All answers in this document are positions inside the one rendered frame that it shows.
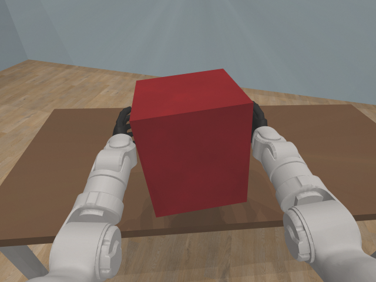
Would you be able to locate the robot left hand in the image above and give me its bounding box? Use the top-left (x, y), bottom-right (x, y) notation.
top-left (112, 106), bottom-right (135, 144)

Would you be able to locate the robot left forearm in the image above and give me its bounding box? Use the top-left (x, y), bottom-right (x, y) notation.
top-left (49, 134), bottom-right (137, 270)

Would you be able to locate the right robot upper arm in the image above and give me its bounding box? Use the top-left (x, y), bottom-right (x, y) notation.
top-left (283, 200), bottom-right (376, 282)

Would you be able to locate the robot right hand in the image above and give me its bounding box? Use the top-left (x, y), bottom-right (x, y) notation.
top-left (251, 101), bottom-right (267, 142)

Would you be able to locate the robot right forearm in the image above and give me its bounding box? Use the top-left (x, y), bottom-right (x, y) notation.
top-left (251, 126), bottom-right (362, 247)

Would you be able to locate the carton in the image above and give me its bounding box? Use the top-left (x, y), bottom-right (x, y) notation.
top-left (129, 69), bottom-right (254, 217)

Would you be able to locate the left robot upper arm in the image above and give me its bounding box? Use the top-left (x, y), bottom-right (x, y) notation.
top-left (26, 222), bottom-right (122, 282)

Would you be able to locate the table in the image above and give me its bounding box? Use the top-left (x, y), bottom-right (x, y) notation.
top-left (0, 104), bottom-right (376, 280)

